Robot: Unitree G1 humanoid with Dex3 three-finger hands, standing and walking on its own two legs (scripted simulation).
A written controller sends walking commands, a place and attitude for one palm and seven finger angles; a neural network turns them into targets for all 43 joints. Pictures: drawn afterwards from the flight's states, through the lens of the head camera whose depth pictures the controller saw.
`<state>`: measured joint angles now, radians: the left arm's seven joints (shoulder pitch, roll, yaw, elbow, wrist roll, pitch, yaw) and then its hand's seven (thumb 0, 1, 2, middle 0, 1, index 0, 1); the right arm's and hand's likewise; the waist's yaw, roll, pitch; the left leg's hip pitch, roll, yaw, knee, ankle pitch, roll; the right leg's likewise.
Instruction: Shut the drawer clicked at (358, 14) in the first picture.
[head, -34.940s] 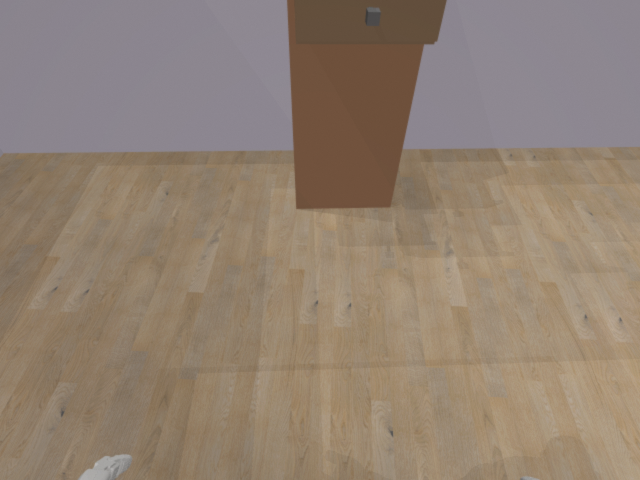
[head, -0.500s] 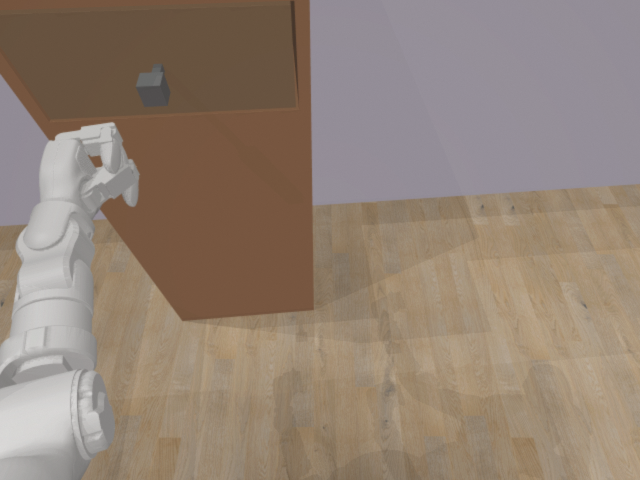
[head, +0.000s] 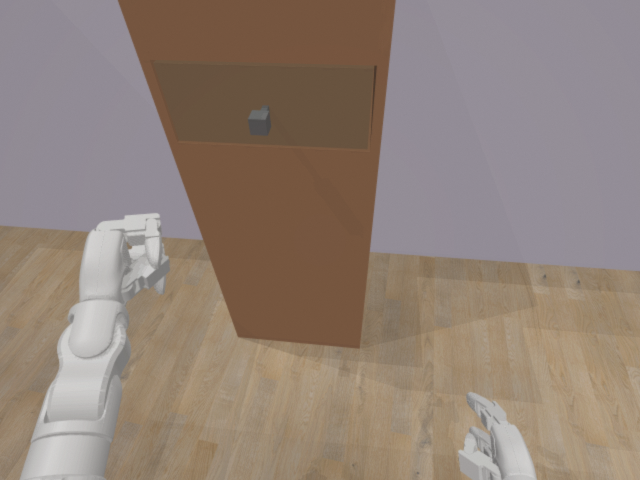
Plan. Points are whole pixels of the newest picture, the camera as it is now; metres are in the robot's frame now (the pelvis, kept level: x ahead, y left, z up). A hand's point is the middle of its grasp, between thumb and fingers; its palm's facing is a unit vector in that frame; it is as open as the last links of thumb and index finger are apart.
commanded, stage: draw the hand back to the body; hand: left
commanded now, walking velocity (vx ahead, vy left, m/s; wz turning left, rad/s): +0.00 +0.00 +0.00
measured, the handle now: (261, 118) +0.67 +0.18 +0.12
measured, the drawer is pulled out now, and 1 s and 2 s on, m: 0.00 0.00 0.00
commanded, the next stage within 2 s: step back with the hand held close in 0.60 s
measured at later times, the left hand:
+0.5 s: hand (65, 371) +0.16 +0.24 +0.17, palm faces +0.41 -0.81 -0.42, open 3.2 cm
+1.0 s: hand (73, 359) +0.18 +0.25 +0.15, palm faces +0.30 -0.81 -0.50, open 3.2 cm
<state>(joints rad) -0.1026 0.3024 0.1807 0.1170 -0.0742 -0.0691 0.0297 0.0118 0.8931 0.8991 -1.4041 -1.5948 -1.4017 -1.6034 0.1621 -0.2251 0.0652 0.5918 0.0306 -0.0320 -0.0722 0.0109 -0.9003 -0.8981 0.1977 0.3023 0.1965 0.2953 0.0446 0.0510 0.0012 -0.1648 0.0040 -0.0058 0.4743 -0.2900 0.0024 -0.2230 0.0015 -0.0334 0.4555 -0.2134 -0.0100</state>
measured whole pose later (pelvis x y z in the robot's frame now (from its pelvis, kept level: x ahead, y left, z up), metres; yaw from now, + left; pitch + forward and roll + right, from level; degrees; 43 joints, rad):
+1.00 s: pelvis -0.02 +0.02 +0.00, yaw +0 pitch +1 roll +0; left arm 0.60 0.37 0.34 -0.51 -0.03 -0.20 0.10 0.01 0.89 0.90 -1.41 -1.59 -1.40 -1.60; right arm 0.18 -0.24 0.00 0.57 -0.01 -0.05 -0.08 0.01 -0.90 -0.90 0.20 0.30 0.20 0.30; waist 0.01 0.04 0.04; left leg -0.22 -0.02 0.01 0.45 -0.24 0.02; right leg -0.27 -0.02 -0.02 0.41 -0.15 0.01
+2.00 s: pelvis -0.17 +0.02 -0.01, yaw +2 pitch +2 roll -4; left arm 0.61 0.42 0.44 -0.62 -0.03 -0.30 0.15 0.01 0.88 0.90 -1.41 -1.59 -1.41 -1.60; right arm 0.21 -0.15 0.00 0.60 -0.02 -0.16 -0.06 0.01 -0.90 -0.90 0.20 0.30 0.20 0.30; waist 0.03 0.01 -0.02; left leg -0.51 0.05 -0.01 0.48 -0.01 0.03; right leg -0.31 0.09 0.00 0.94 -0.52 0.01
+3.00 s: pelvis -0.33 -0.01 -0.02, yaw +0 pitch -2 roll +2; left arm 0.56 0.38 0.37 -0.49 0.01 -0.21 0.15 0.01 0.88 0.90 -1.41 -1.59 -1.41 -1.60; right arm 0.27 -0.19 0.01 0.66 -0.02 -0.11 -0.08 0.01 -0.90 -0.90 0.20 0.30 0.20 0.30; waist 0.01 -0.02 -0.04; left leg -0.36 0.02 0.04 0.89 -0.46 0.01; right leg -0.39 -0.02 -0.07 0.62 -0.18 -0.08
